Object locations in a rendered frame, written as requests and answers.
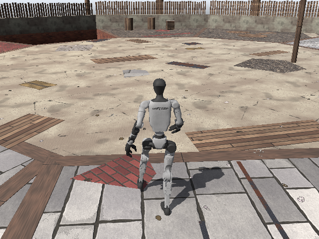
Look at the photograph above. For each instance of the right robot hand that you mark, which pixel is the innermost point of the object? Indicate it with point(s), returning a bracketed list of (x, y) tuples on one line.
[(172, 128)]

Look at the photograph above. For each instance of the robot left upper arm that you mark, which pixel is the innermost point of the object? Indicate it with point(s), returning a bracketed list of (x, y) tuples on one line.
[(141, 113)]

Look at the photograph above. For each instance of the robot left forearm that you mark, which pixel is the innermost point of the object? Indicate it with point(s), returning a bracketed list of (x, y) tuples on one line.
[(133, 134)]

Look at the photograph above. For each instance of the robot right forearm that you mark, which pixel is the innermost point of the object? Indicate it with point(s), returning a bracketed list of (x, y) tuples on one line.
[(179, 126)]

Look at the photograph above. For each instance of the left robot hand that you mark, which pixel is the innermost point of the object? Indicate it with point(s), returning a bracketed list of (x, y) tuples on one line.
[(128, 151)]

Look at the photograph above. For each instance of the robot right upper arm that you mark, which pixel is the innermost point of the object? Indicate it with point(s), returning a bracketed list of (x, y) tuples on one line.
[(177, 112)]

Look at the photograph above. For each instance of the left robot shin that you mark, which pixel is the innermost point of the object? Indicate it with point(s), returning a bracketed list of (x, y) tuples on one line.
[(142, 168)]

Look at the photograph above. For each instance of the robot right foot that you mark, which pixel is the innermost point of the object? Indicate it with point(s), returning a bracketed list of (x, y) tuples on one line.
[(166, 210)]

